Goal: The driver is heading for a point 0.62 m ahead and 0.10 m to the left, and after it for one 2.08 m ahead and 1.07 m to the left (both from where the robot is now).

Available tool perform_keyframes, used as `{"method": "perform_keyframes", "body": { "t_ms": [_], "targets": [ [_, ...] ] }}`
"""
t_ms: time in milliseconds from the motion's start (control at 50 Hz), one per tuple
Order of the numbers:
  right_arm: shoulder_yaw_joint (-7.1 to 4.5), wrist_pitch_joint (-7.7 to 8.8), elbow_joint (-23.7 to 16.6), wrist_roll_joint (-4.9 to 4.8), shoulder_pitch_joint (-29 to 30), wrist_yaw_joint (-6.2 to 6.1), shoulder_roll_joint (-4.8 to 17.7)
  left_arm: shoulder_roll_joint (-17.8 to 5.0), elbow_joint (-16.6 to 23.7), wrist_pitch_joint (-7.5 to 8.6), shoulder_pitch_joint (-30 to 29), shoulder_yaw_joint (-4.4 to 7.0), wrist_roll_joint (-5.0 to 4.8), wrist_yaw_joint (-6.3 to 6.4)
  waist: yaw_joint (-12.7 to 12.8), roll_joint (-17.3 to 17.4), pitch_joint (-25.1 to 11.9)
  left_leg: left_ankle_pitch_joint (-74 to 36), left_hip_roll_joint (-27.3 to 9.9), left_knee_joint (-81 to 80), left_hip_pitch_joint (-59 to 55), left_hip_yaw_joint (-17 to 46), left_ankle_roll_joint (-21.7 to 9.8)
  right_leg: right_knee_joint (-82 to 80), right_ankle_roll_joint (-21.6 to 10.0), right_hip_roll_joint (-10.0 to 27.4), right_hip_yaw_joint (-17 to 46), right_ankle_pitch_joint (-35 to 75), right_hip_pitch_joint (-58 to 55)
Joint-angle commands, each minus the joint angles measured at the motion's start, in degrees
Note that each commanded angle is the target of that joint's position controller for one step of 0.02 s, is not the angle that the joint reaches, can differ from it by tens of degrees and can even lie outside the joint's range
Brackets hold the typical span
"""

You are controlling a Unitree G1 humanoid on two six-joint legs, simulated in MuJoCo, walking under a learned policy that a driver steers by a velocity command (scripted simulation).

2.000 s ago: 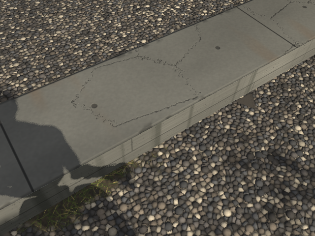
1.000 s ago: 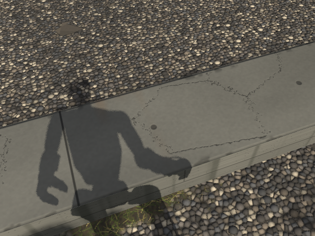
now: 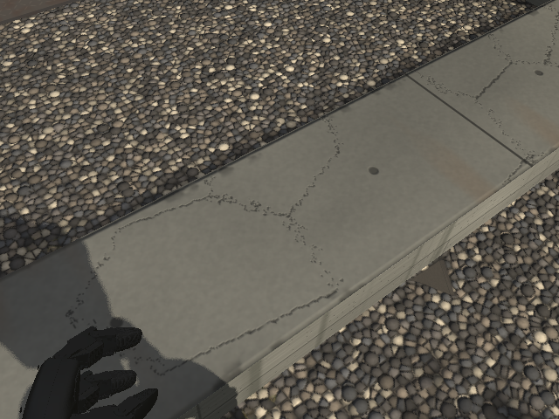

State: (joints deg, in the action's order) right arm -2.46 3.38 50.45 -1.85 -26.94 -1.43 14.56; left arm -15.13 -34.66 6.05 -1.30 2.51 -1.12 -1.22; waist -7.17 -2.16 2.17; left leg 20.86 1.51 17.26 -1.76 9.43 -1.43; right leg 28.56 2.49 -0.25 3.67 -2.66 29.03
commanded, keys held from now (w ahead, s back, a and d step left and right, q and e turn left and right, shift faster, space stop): w+q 0.66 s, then w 0.02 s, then w+e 0.18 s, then e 0.14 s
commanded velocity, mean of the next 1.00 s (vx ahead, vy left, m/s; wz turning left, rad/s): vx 0.47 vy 0.00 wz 0.37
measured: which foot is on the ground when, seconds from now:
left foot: down 0.00-0.06, up 0.08-0.46, down 0.48-0.96, up 0.98-1.00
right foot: up 0.00-0.02, down 0.04-0.46, up 0.48-0.92, down 0.94-1.00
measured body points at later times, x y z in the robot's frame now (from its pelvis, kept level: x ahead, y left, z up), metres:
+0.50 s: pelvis +0.22 +0.02 -0.02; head +0.23 +0.04 +0.43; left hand +0.21 +0.29 -0.14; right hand +0.46 -0.17 -0.09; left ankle +0.22 +0.09 -0.74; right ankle +0.15 -0.13 -0.71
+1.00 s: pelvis +0.48 +0.08 +0.06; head +0.50 +0.11 +0.51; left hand +0.59 +0.34 -0.03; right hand +0.56 -0.16 -0.08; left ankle +0.25 +0.10 -0.61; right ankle +0.61 +0.06 -0.56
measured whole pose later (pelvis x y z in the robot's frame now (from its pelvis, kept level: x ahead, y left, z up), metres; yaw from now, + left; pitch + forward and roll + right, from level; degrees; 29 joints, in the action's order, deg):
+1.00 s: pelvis +0.48 +0.08 +0.06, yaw +24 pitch +2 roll -2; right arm 0.4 0.3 55.3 1.2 -23.7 -0.7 10.9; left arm -11.0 -33.1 3.2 5.2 -3.3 1.6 -2.8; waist 1.3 -0.7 1.4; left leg 8.6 2.4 49.5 5.8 7.7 -4.1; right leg 70.3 -7.5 -1.8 -10.2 -27.1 47.4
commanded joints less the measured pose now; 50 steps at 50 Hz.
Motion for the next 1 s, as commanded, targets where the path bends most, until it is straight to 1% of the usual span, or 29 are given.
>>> {"method": "perform_keyframes", "body": {
  "t_ms": [20,40,60,80,100,140,220,240,320,400,440,460,480,500,520,540,560,640,720,780,820,840,860,880,920,940,960,980,1000],
  "targets": [
    [-2.97,0.67,-5.4,-0.10,6.1,-0.30,11.1,-9.3,2.9,1.06,6.3,3.80,-0.18,1.09,10.0,9.6,-4.3,-36.4,-9.4,7.8,9.0,8.3,-4.9,-4.6,-3.6,-0.9,-1.5,0.6,-19.1],
    [-2.29,0.84,-6.9,0.76,7.3,-0.06,9.1,-11.7,2.0,1.01,14.6,4.71,0.57,1.86,14.2,8.3,-11.4,-32.9,-6.5,19.5,15.2,7.0,-3.2,-3.2,-6.7,4.4,2.3,0.4,-33.0],
    [-0.52,1.17,-8.6,1.09,2.0,-0.12,2.7,-16.7,0.8,0.39,22.0,5.71,2.17,2.28,13.4,-6.2,-22.3,-8.1,1.1,38.6,31.7,1.1,0.1,-2.4,-12.9,18.6,20.4,-3.4,-54.2],
    [-0.30,1.32,-8.8,-0.46,-1.8,-0.13,4.1,-13.7,0.0,-0.17,22.5,4.92,2.43,1.46,11.4,-17.9,-25.6,13.3,0.9,50.2,40.6,0.2,1.0,-10.4,-17.1,25.2,38.0,-15.0,-54.3],
    [-1.91,0.88,-7.9,-1.55,1.6,-0.04,9.6,-8.6,0.3,-0.35,18.9,3.65,1.90,1.36,11.3,-10.0,-15.5,8.8,-3.0,55.3,44.5,0.3,0.9,-12.5,-15.3,22.7,32.7,-23.7,-45.6],
    [-1.81,0.24,-9.0,0.02,8.4,-0.04,8.7,-5.2,-0.5,-0.74,13.6,2.40,1.62,1.50,9.5,-1.9,-5.0,1.6,-6.4,54.1,42.9,-3.1,1.6,-14.9,-13.7,17.6,17.4,-11.7,-30.8],
    [-1.23,-1.11,-10.8,0.49,9.7,0.38,4.7,-5.6,-2.7,0.61,10.4,2.81,1.86,1.47,6.4,-2.8,-1.7,-4.0,-9.0,50.9,38.3,-4.4,3.0,-20.0,-14.7,14.9,4.0,2.9,-19.9],
    [-0.65,-2.56,-11.0,6.43,11.3,2.54,4.1,-4.9,-4.9,0.41,14.7,1.73,3.79,0.93,6.0,2.3,-0.4,-5.0,-6.4,48.9,36.1,-7.4,2.3,-19.2,-14.1,15.5,0.7,11.9,-15.4],
    [0.08,-3.49,-12.3,4.46,13.1,4.47,2.7,-5.9,-4.5,0.27,11.0,1.73,3.60,0.48,4.5,-6.1,-3.9,-13.9,-5.7,38.2,27.1,-10.9,0.6,-15.9,-11.2,12.7,-10.1,15.5,-12.2],
    [-0.40,-4.18,-15.0,4.81,16.4,3.16,5.0,-8.2,-3.8,-0.96,12.5,1.99,3.30,0.80,5.3,-4.0,-5.8,-5.8,-3.2,31.5,23.4,-14.1,-3.0,-8.6,-10.6,17.1,-9.8,26.8,-19.4],
    [-1.35,-3.62,-14.2,4.91,11.0,2.83,5.5,-9.1,-4.1,-2.32,13.9,2.08,2.58,0.90,3.3,-2.3,-10.0,-5.2,1.6,24.2,16.0,-16.6,-5.1,7.4,-9.5,15.7,-12.6,39.9,-22.7],
    [-2.91,-3.53,-14.2,0.78,5.4,2.52,6.9,-12.6,-3.5,-2.83,11.3,2.94,-2.92,1.42,-1.5,-1.5,-11.9,-10.7,1.5,13.9,6.0,-15.6,-6.6,15.3,-8.7,13.9,-11.7,34.9,-17.4],
    [-4.37,-3.38,-12.5,-0.04,0.0,1.94,11.9,-9.2,-2.2,-2.57,9.9,1.79,-2.23,1.82,-3.9,6.3,-9.4,-17.2,-3.1,5.5,-4.6,-4.6,-8.6,33.5,-4.9,9.7,-12.8,12.3,-3.2],
    [-4.28,-3.16,-14.4,0.42,3.0,1.36,18.2,-0.6,-1.0,-1.52,15.1,-0.74,1.73,1.35,5.3,20.6,-7.8,-40.6,-16.6,9.6,-9.7,18.9,-14.3,56.6,-1.1,1.3,-9.9,-31.4,16.1],
    [-4.45,-2.48,-14.8,1.05,-0.9,1.90,16.3,-4.3,0.0,0.02,15.8,-0.34,0.75,0.83,0.8,12.7,-15.0,-19.2,-24.1,-0.2,-11.3,33.3,-25.0,62.4,0.3,-0.3,0.7,-28.2,24.4],
    [-4.17,-2.20,-12.8,1.35,-1.0,2.21,13.5,-6.2,0.6,0.68,11.5,0.59,-1.34,0.54,1.3,4.9,-6.6,-0.1,-22.5,-3.9,-8.7,32.9,-23.6,62.6,0.1,1.6,0.5,-23.3,32.4],
    [-3.02,-2.28,-12.1,1.41,1.0,2.31,10.3,-4.6,0.6,0.77,9.5,0.15,-0.77,0.49,3.0,1.9,-0.8,8.8,-19.9,-4.6,-3.4,28.7,-20.6,62.4,-0.1,3.2,0.0,-18.9,35.8],
    [-0.33,-2.29,-11.5,2.80,5.2,1.47,5.0,1.3,0.8,-1.30,10.5,-1.34,1.28,0.25,8.6,5.3,3.0,-7.5,-12.4,-1.5,13.9,15.2,-16.4,78.6,2.0,4.3,-3.3,-13.5,36.9],
    [1.19,-3.58,-2.9,2.47,-5.0,1.34,2.8,8.3,3.3,-1.94,7.1,-5.06,-0.97,0.52,5.7,8.4,4.9,-9.1,-15.6,-0.3,8.1,13.4,-14.1,112.9,0.3,3.4,-5.8,-24.2,60.4],
    [2.67,-4.65,-0.6,1.16,-3.6,0.63,0.8,10.1,11.0,-0.57,-4.5,-8.05,-0.13,-0.29,5.5,4.2,7.0,-7.3,-10.5,-2.0,15.0,4.0,-8.2,92.0,-1.4,5.5,-8.5,-17.3,60.1],
    [2.43,-4.46,0.4,1.24,-4.7,-0.94,2.2,9.5,14.7,-0.54,-10.4,-8.77,1.60,-0.77,4.4,6.6,2.1,-13.9,-11.5,-15.4,27.5,2.0,-10.5,72.8,-1.4,5.8,-14.3,-8.5,37.2],
    [2.32,-3.84,3.1,0.35,-8.4,-1.30,2.4,8.0,15.9,-0.99,-10.8,-8.16,1.49,-0.23,4.5,9.8,-1.8,-19.8,-11.4,-20.7,25.2,-0.3,-10.8,66.2,-2.3,5.3,-16.7,-7.5,26.3],
    [2.23,-2.60,2.5,-0.83,-4.1,-1.23,4.4,6.3,15.1,-0.99,-6.5,-7.40,0.25,0.11,8.0,13.3,-5.8,-39.9,-11.9,-21.7,24.5,-3.5,-11.3,54.3,-5.0,4.4,-17.9,-6.3,10.0],
    [1.79,-2.47,2.8,-0.78,-4.6,-1.15,7.7,3.9,12.8,-0.94,-0.4,-6.02,0.18,0.19,11.0,16.2,-12.7,-78.2,-12.0,-14.1,14.9,-6.4,-11.4,53.3,-6.3,-0.6,-20.2,-8.7,1.3],
    [0.66,-3.53,3.1,1.09,-2.5,-1.71,12.7,-3.1,8.2,-1.97,10.8,-3.14,-0.17,-0.84,17.1,20.1,-16.6,-127.1,-13.3,5.0,-8.0,-9.6,-8.5,41.9,-8.6,-5.2,-18.1,-19.0,2.4],
    [-0.34,-3.63,2.3,1.80,1.5,-1.67,14.5,-5.4,6.0,-2.07,19.2,-2.77,-0.02,-1.78,20.2,19.8,-18.0,-124.2,-15.3,17.5,-13.6,-7.7,-7.4,25.5,-10.9,-3.0,-7.6,-14.0,-1.1],
    [-0.35,-2.66,0.3,3.99,-3.8,-1.37,10.4,-11.9,1.3,-2.47,27.4,-0.89,3.27,-2.95,15.6,-4.6,-27.3,-82.9,-9.0,35.3,1.7,-4.6,-5.8,21.5,-16.2,5.0,15.6,6.3,-23.1],
    [1.09,-1.15,0.0,5.00,-4.0,1.03,2.0,-13.9,-1.3,-3.70,28.5,0.02,4.94,-1.73,13.3,-26.3,-31.7,-7.7,10.9,63.8,22.1,-0.6,-1.5,-6.1,-25.2,15.8,51.3,15.5,-36.2],
    [0.10,0.83,0.6,4.34,-4.6,3.99,3.2,-7.1,-0.6,-3.25,23.3,-0.80,4.30,-0.29,11.4,-10.1,-30.2,-2.8,8.8,83.9,29.2,9.1,-1.1,-8.1,-23.3,19.7,54.2,10.0,-30.6]
  ]
}}
Velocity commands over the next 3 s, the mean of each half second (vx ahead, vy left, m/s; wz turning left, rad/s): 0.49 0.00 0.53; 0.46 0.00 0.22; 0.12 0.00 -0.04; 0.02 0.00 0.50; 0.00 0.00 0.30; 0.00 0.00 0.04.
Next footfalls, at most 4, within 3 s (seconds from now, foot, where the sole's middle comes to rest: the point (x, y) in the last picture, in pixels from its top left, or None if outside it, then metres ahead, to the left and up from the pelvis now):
0.04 right None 0.18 -0.13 -0.77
0.48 left None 0.26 0.10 -0.77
0.94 right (208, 311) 0.65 0.08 -0.60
1.54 left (109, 316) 0.65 0.29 -0.60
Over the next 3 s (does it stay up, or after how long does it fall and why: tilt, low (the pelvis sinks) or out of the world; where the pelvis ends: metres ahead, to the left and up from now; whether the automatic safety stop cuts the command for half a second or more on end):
stays up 0.63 0.14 0.18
